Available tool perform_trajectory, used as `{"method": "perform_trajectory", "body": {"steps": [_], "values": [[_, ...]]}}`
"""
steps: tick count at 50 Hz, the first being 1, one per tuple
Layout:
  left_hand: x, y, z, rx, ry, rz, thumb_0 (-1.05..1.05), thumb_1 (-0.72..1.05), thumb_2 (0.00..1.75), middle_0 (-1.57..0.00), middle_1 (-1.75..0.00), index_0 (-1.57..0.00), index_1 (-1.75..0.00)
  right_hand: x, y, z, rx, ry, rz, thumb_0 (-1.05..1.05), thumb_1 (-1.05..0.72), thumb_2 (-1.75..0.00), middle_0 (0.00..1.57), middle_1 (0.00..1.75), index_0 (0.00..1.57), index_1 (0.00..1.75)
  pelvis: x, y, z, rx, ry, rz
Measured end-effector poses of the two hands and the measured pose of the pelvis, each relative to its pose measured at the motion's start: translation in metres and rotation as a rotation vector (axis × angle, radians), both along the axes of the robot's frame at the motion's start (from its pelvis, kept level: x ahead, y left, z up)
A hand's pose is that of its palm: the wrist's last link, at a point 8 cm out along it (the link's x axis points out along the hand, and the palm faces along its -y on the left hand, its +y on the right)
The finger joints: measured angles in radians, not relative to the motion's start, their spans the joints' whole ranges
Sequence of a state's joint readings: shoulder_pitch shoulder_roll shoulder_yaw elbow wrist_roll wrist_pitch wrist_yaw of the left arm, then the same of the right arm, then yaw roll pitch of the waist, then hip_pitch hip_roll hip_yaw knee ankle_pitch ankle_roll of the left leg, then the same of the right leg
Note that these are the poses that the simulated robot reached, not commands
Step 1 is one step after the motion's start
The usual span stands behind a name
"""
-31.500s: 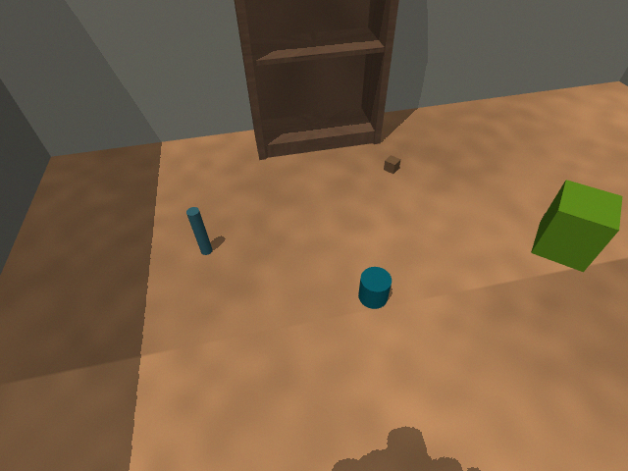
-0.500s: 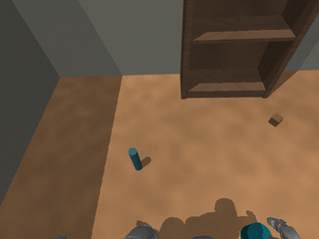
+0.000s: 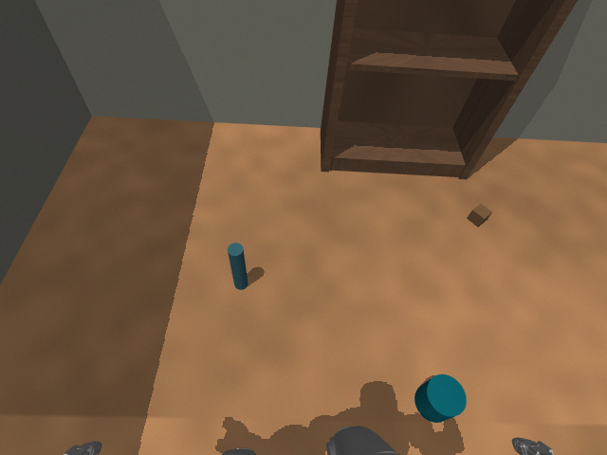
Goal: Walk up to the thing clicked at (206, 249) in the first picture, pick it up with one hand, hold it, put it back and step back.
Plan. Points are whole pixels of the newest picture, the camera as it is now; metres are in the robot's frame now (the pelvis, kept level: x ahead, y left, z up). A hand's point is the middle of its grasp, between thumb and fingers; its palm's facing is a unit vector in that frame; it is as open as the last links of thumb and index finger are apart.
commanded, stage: step back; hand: left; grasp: from the side
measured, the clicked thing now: (238, 267) +0.72 +0.21 -0.65
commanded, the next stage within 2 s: stand in 2.00 s
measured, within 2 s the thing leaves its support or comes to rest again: neither
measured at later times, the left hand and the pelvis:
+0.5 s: hand out of the picture -0.04 +0.22 -0.14, palm faces +0.02 -0.90 -0.44, open 7.4 cm; pelvis -0.16 -0.06 -0.01, yaw +2 degrees
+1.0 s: hand out of the picture -0.27 +0.17 -0.14, palm faces +0.01 -0.90 -0.43, open 7.4 cm; pelvis -0.30 -0.10 -0.01, yaw -2 degrees
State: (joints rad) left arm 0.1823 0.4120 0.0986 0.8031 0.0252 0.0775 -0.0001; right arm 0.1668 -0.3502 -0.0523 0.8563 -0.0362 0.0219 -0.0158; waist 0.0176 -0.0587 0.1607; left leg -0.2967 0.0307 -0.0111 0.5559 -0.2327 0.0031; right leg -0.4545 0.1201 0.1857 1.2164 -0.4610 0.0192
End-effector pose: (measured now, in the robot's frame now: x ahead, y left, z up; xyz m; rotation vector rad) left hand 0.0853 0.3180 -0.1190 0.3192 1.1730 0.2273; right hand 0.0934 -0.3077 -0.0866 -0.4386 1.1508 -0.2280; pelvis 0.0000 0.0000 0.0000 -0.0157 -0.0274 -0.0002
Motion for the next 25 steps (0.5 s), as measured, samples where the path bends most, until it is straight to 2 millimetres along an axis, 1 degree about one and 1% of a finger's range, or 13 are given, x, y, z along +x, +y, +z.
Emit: {"method": "perform_trajectory", "body": {"steps": [4, 8, 10, 12, 14, 16, 20, 23, 25], "values": [[-0.036, -0.007, -0.004, 0.026, 0.061, -0.023, 0.01, 0.9, 0.9, -0.2, -0.3, -0.21, -0.3, -0.01, -0.015, -0.005, 0.002, -0.061, 0.004, 0.0, -0.9, -0.9, 0.21, 0.3, 0.21, 0.3, -0.028, -0.012, -0.007, 0.011, -0.001, -0.038], [-0.066, -0.024, -0.008, 0.056, 0.08, -0.046, 0.01, 0.9, 0.9, -0.2, -0.3, -0.21, -0.3, -0.026, -0.038, -0.023, 0.024, -0.11, 0.005, 0.0, -0.9, -0.9, 0.21, 0.3, 0.21, 0.3, -0.058, -0.03, -0.021, 0.026, -0.007, -0.069], [-0.083, -0.038, -0.003, 0.057, 0.08, -0.041, 0.01, 0.91, 0.9, -0.2, -0.3, -0.21, -0.3, -0.039, -0.049, -0.033, 0.039, -0.11, -0.012, 0.0, -0.9, -0.9, 0.2, 0.3, 0.21, 0.3, -0.074, -0.037, -0.022, -0.022, -0.029, -0.045], [-0.099, -0.049, 0.005, 0.052, 0.07, -0.042, 0.01, 0.9, 0.9, -0.2, -0.3, -0.21, -0.3, -0.055, -0.053, -0.037, 0.054, -0.094, -0.036, 0.0, -0.9, -0.9, 0.2, 0.3, 0.2, 0.3, -0.084, -0.043, -0.019, 0.004, -0.024, -0.04], [-0.112, -0.056, 0.015, 0.057, 0.065, -0.04, 0.01, 0.9, 0.9, -0.2, -0.3, -0.21, -0.3, -0.072, -0.055, -0.035, 0.074, -0.074, -0.05, 0.0, -0.9, -0.9, 0.2, 0.3, 0.2, 0.3, -0.092, -0.047, -0.012, 0.05, -0.016, -0.057], [-0.12, -0.061, 0.023, 0.066, 0.057, -0.035, 0.01, 0.9, 0.9, -0.2, -0.3, -0.21, -0.3, -0.09, -0.058, -0.034, 0.086, -0.057, -0.054, 0.0, -0.9, -0.9, 0.2, 0.3, 0.2, 0.3, -0.101, -0.05, -0.006, 0.067, -0.002, -0.047], [-0.123, -0.063, 0.03, 0.087, -0.001, -0.043, 0.01, 0.9, 0.9, -0.2, -0.3, -0.21, -0.3, -0.127, -0.061, -0.037, 0.076, 0.0, -0.041, 0.0, -0.9, -0.9, 0.2, 0.3, 0.2, 0.3, -0.124, -0.055, -0.004, 0.058, 0.02, -0.018], [-0.125, -0.062, 0.026, 0.092, -0.063, -0.043, 0.01, 0.9, 0.9, -0.2, -0.3, -0.21, -0.3, -0.153, -0.059, -0.041, 0.063, 0.051, -0.015, 0.0, -0.9, -0.9, 0.2, 0.3, 0.2, 0.3, -0.145, -0.057, -0.009, 0.039, 0.021, 0.018], [-0.131, -0.061, 0.019, 0.084, -0.099, -0.036, 0.01, 0.9, 0.9, -0.2, -0.3, -0.21, -0.3, -0.167, -0.056, -0.043, 0.054, 0.073, 0.008, 0.0, -0.9, -0.9, 0.2, 0.3, 0.2, 0.3, -0.16, -0.058, -0.014, 0.03, 0.016, 0.043]]}}
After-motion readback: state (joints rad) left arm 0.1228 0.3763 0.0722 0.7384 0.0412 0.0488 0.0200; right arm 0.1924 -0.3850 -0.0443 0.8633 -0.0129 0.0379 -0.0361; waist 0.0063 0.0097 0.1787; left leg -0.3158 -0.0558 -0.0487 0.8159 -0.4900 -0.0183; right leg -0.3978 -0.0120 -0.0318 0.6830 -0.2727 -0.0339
